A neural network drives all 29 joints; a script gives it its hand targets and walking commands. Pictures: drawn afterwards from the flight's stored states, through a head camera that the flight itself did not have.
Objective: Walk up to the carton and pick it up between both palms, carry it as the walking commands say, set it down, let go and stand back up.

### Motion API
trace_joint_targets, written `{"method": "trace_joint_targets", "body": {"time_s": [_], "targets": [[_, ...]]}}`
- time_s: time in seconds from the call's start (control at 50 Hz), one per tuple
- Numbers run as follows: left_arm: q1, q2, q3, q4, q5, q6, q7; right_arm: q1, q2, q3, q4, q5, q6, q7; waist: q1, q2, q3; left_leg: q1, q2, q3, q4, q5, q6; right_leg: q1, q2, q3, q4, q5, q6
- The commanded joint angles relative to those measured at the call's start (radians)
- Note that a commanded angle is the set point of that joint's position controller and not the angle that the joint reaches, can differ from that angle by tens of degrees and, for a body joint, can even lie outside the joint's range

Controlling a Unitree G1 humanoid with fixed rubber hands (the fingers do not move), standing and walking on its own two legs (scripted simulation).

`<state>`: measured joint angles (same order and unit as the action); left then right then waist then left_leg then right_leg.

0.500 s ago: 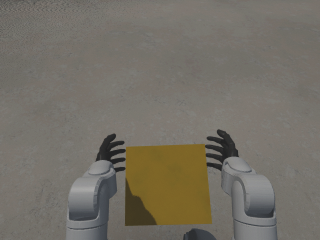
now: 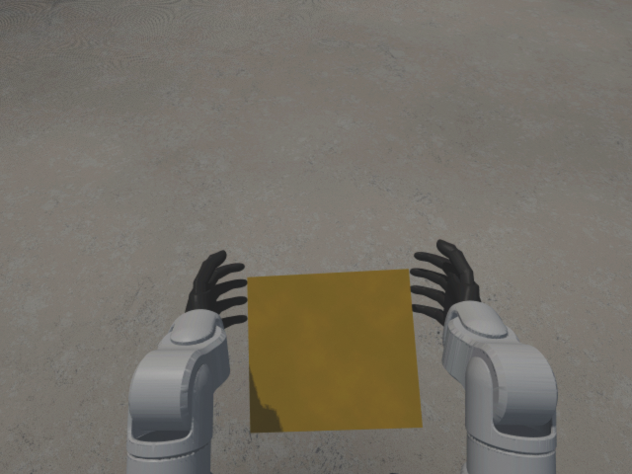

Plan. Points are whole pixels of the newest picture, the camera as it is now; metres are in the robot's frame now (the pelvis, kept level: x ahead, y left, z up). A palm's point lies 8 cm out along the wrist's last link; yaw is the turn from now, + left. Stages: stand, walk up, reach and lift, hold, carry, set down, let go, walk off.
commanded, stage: carry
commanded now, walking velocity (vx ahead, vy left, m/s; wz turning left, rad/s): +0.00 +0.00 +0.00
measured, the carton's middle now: (332, 340) +0.28 -0.01 -0.02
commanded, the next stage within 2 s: none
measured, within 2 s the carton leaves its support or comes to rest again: neither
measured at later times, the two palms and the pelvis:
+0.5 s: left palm (262, 378) +0.19 +0.06 +0.12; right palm (563, 373) +0.19 -0.21 +0.12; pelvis -0.06 -0.06 +0.01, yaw +1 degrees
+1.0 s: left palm (234, 396) +0.18 +0.09 +0.10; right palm (522, 378) +0.19 -0.18 +0.10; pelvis -0.08 -0.05 +0.01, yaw +0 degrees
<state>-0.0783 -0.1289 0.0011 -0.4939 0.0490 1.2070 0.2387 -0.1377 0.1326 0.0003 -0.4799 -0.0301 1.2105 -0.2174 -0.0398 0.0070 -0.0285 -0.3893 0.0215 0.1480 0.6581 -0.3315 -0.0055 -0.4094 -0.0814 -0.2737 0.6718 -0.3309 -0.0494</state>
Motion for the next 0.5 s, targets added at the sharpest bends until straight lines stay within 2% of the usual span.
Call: {"method": "trace_joint_targets", "body": {"time_s": [0.0,0.02,0.04,0.06,0.08,0.1,0.12,0.14,0.18,0.2,0.22,0.24,0.26,0.28,0.3,0.32,0.34,0.38,0.4,0.42,0.44,0.48], "targets": [[-0.416,-0.999,-0.582,-0.171,-0.343,-0.039,-0.196,-0.281,0.970,0.513,-0.072,0.333,-0.028,0.229,0.031,0.353,-0.473,0.584,0.428,-0.535,-0.184,1.023,0.109,-0.234,-0.046,0.162,0.156,-0.182,0.093],[-0.433,-0.977,-0.592,-0.194,-0.343,-0.034,-0.199,-0.229,0.981,0.502,-0.052,0.312,-0.029,0.231,0.019,0.246,-0.427,0.539,0.380,-0.416,-0.149,1.082,0.154,-0.196,-0.041,0.241,0.179,-0.211,0.077],[-0.481,-1.006,-0.641,-0.240,-0.384,-0.032,-0.216,-0.213,1.006,0.495,-0.055,0.284,-0.038,0.227,0.007,0.253,-0.437,0.467,0.342,-0.350,-0.162,0.896,0.190,-0.149,-0.044,0.233,0.148,-0.182,0.078],[-0.498,-1.011,-0.630,-0.198,-0.384,-0.033,-0.223,-0.262,0.997,0.488,-0.055,0.272,-0.037,0.228,0.015,0.135,-0.415,0.463,0.296,-0.278,-0.168,0.856,0.165,-0.151,-0.035,0.221,0.140,-0.142,0.075],[-0.491,-1.031,-0.642,-0.209,-0.399,-0.034,-0.233,-0.299,1.016,0.504,-0.102,0.283,-0.049,0.228,0.020,0.121,-0.409,0.396,0.257,-0.221,-0.160,0.777,0.158,-0.070,-0.024,0.200,0.074,-0.106,0.083],[-0.479,-1.053,-0.626,-0.185,-0.397,-0.035,-0.233,-0.337,1.030,0.506,-0.113,0.292,-0.047,0.224,0.031,0.071,-0.412,0.358,0.222,-0.166,-0.148,0.747,0.133,-0.004,-0.006,0.178,-0.004,-0.031,0.082],[-0.537,-1.053,-0.650,-0.213,-0.416,-0.033,-0.233,-0.328,1.021,0.484,-0.103,0.272,-0.050,0.217,0.038,0.127,-0.403,0.287,0.197,-0.138,-0.151,0.684,0.106,0.088,0.004,0.154,-0.107,0.046,0.088],[-0.492,-1.046,-0.639,-0.211,-0.415,-0.036,-0.239,-0.349,1.015,0.511,-0.152,0.284,-0.054,0.214,0.042,0.037,-0.401,0.250,0.173,-0.114,-0.154,0.627,0.081,0.169,0.006,0.148,-0.175,0.168,0.097],[-0.491,-1.043,-0.642,-0.205,-0.418,-0.030,-0.243,-0.330,1.006,0.505,-0.144,0.274,-0.047,0.209,0.037,0.035,-0.415,0.219,0.135,-0.113,-0.142,0.494,0.043,0.232,-0.030,0.194,-0.182,0.306,0.088],[-0.484,-1.011,-0.643,-0.219,-0.418,-0.025,-0.244,-0.279,0.990,0.494,-0.117,0.256,-0.043,0.203,0.032,0.008,-0.439,0.208,0.125,-0.125,-0.149,0.405,0.031,0.258,-0.066,0.229,-0.189,0.384,0.085],[-0.485,-1.011,-0.649,-0.211,-0.418,-0.019,-0.247,-0.285,0.988,0.494,-0.112,0.257,-0.038,0.204,0.031,0.012,-0.426,0.182,0.109,-0.131,-0.175,0.325,0.018,0.241,-0.088,0.247,-0.173,0.357,0.080],[-0.533,-1.007,-0.644,-0.206,-0.418,-0.015,-0.249,-0.309,0.984,0.495,-0.098,0.248,-0.026,0.201,0.029,-0.046,-0.363,0.165,0.095,-0.116,-0.195,0.172,0.015,0.163,-0.102,0.277,-0.209,0.228,0.070],[-0.506,-0.988,-0.619,-0.184,-0.395,-0.009,-0.246,-0.352,0.993,0.519,-0.105,0.268,-0.019,0.204,0.031,-0.078,-0.352,0.190,0.091,-0.116,-0.192,0.078,0.023,0.131,-0.107,0.300,-0.262,0.111,0.055],[-0.504,-0.973,-0.605,-0.154,-0.376,0.001,-0.237,-0.355,0.972,0.509,-0.070,0.256,-0.007,0.199,0.031,-0.048,-0.302,0.165,0.097,-0.113,-0.201,0.069,0.018,0.113,-0.097,0.282,-0.276,0.080,0.061],[-0.467,-0.954,-0.574,-0.119,-0.355,0.007,-0.237,-0.368,0.961,0.524,-0.069,0.265,-0.001,0.200,0.035,-0.060,-0.287,0.147,0.080,-0.102,-0.178,0.027,0.024,0.089,-0.103,0.302,-0.318,-0.009,0.052],[-0.516,-0.925,-0.569,-0.142,-0.350,0.007,-0.237,-0.371,0.964,0.525,-0.029,0.259,0.010,0.202,0.031,-0.088,-0.237,0.108,0.080,-0.118,-0.196,0.007,0.029,0.067,-0.111,0.318,-0.342,-0.090,0.050],[-0.483,-0.922,-0.535,-0.104,-0.332,0.013,-0.233,-0.402,0.956,0.539,-0.044,0.273,0.018,0.201,0.034,-0.107,-0.240,0.108,0.086,-0.111,-0.187,0.019,0.023,0.072,-0.112,0.309,-0.353,-0.104,0.052],[-0.470,-0.924,-0.511,-0.076,-0.317,0.019,-0.230,-0.437,0.949,0.540,-0.052,0.290,0.023,0.208,0.033,-0.106,-0.219,0.072,0.102,-0.129,-0.210,0.031,0.013,0.085,-0.105,0.283,-0.339,-0.086,0.052],[-0.482,-0.924,-0.501,-0.063,-0.308,0.019,-0.223,-0.403,0.959,0.540,-0.002,0.289,0.035,0.210,0.035,-0.085,-0.214,0.056,0.084,-0.101,-0.202,0.019,0.002,0.084,-0.106,0.289,-0.342,-0.103,0.042],[-0.488,-0.930,-0.497,-0.055,-0.303,0.023,-0.221,-0.426,0.957,0.537,-0.009,0.296,0.037,0.214,0.032,-0.062,-0.203,0.048,0.090,-0.112,-0.213,-0.005,0.002,0.066,-0.108,0.300,-0.352,-0.151,0.038],[-0.469,-0.939,-0.478,-0.026,-0.293,0.026,-0.221,-0.474,0.958,0.553,-0.040,0.313,0.036,0.217,0.035,-0.095,-0.210,0.051,0.071,-0.095,-0.182,-0.039,0.004,0.042,-0.109,0.317,-0.390,-0.225,0.037],[-0.487,-0.935,-0.464,-0.020,-0.282,0.026,-0.212,-0.462,0.957,0.540,-0.012,0.310,0.042,0.217,0.033,-0.100,-0.188,0.046,0.061,-0.085,-0.169,-0.050,0.004,0.003,-0.113,0.327,-0.412,-0.293,0.036]]}}
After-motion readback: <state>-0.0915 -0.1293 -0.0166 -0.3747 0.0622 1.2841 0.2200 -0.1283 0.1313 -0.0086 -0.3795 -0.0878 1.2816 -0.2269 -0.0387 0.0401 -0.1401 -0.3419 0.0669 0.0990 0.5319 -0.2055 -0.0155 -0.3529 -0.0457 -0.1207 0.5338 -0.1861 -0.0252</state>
